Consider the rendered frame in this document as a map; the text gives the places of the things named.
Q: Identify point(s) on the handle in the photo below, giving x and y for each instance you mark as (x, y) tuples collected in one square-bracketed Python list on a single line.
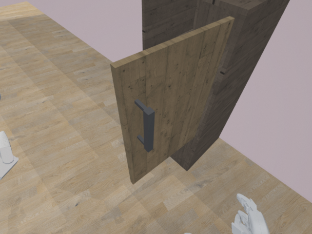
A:
[(148, 122)]

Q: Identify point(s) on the right robot hand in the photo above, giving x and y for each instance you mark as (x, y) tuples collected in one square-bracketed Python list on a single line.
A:
[(253, 223)]

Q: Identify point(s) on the left robot hand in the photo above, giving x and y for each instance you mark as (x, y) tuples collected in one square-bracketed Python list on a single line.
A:
[(7, 160)]

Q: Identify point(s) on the cupboard door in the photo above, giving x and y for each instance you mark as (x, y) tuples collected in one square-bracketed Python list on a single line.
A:
[(174, 78)]

